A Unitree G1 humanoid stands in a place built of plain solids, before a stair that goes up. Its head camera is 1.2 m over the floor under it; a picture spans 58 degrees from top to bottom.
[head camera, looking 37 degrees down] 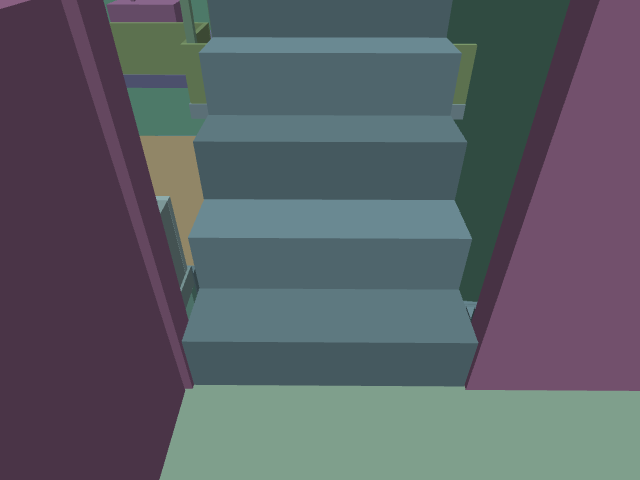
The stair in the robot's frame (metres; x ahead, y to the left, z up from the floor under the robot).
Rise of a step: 0.21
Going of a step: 0.22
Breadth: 0.86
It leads straight ahead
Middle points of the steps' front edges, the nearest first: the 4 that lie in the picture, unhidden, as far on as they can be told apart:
0.82 -0.03 0.21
1.04 -0.03 0.42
1.27 -0.03 0.63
1.49 -0.03 0.84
